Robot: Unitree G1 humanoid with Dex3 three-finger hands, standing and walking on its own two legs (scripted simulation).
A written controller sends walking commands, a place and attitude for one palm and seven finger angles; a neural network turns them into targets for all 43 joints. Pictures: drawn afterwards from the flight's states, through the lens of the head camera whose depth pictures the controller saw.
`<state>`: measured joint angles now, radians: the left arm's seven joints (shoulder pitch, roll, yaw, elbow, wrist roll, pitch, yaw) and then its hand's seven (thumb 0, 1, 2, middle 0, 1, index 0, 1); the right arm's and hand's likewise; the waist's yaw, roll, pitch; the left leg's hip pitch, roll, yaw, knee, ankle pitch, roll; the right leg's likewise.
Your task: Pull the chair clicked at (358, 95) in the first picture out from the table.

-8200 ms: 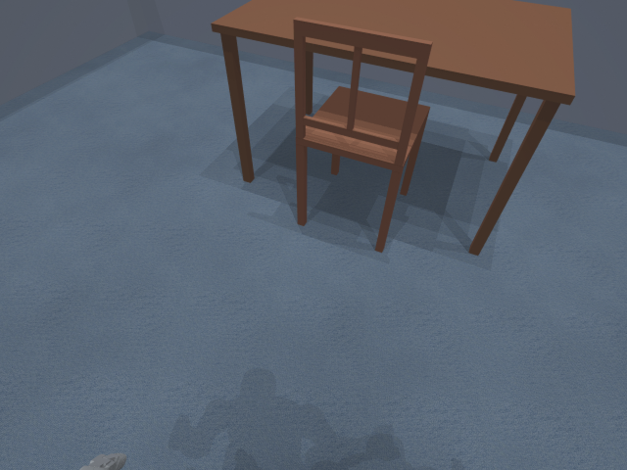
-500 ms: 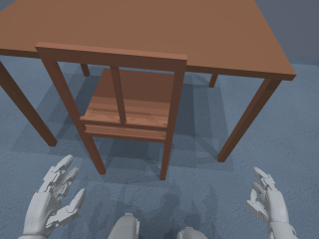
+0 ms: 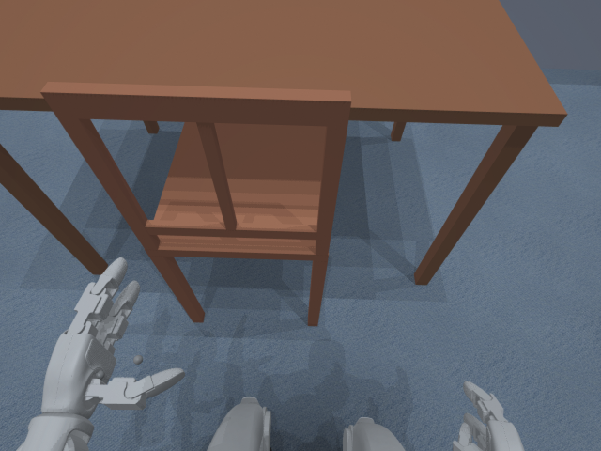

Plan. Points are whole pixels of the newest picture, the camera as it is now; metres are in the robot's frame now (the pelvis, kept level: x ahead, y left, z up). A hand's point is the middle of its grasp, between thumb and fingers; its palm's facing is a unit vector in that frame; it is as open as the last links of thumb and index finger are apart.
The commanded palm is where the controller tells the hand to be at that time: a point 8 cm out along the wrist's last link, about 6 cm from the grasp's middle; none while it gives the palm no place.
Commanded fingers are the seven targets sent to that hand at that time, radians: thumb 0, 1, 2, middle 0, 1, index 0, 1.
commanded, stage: raise the hand toward the chair's back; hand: left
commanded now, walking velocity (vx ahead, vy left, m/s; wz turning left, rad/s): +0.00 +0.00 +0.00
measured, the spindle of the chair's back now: (220, 181) +0.52 +0.17 +0.00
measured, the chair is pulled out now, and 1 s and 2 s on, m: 0.00 0.00 0.00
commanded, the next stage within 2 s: aim the fingers beside a spindle in 1.16 s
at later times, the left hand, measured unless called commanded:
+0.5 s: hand (113, 343) +0.23 +0.23 +0.05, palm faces +0.04 -1.00 -0.05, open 16.8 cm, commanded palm +0.21 +0.28 +0.06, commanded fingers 0.00 -0.50 0.30 -0.06 -0.08 -0.06 -0.08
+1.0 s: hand (130, 326) +0.25 +0.21 +0.05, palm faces +0.04 -1.00 -0.06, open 16.9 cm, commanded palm +0.23 +0.27 +0.06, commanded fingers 0.00 -0.50 0.30 -0.06 -0.08 -0.06 -0.08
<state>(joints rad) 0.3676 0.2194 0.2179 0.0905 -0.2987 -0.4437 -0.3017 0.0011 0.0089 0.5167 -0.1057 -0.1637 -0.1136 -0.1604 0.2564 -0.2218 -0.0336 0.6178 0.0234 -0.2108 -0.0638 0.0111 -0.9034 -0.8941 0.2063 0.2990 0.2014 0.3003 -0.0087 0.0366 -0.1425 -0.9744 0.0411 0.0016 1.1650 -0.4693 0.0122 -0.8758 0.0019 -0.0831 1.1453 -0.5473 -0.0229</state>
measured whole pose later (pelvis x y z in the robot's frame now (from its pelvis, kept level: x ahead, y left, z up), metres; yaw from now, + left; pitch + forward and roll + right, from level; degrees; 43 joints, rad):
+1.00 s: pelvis +0.01 +0.01 +0.01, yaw +1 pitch +15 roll -3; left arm 0.30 0.25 0.21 0.09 -0.27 -0.40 -0.24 -0.02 -0.50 0.30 -0.06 -0.08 -0.06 -0.08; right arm 0.24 -0.25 0.00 0.56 0.02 -0.17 -0.06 0.01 -0.90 -0.89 0.21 0.30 0.20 0.30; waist -0.02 0.03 -0.14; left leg -0.91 0.03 -0.01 1.11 -0.46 0.02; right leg -0.80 0.00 -0.09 1.07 -0.53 -0.01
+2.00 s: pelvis +0.01 +0.00 -0.01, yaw +0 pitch +19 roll -2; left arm 0.02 0.21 0.15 0.30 -0.22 -0.44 -0.18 -0.02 -0.50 0.30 -0.06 -0.08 -0.06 -0.08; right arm 0.22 -0.25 0.00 0.58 0.01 -0.12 -0.03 0.01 -0.91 -0.89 0.20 0.30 0.20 0.30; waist -0.03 0.03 -0.15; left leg -1.03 0.03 0.00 1.19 -0.49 0.02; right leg -0.93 0.00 -0.08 1.17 -0.57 -0.02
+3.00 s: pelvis +0.00 +0.00 -0.03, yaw -1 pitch +22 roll -2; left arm -0.27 0.19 0.13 0.56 -0.13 -0.50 -0.03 -0.02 -0.50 0.30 -0.06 -0.08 -0.06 -0.08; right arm 0.22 -0.24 -0.01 0.59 -0.01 0.01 0.01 0.00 -0.91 -0.89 0.20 0.30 0.20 0.30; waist -0.05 0.03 -0.16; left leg -1.16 0.04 0.01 1.28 -0.51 0.02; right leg -1.07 0.00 -0.07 1.27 -0.59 -0.02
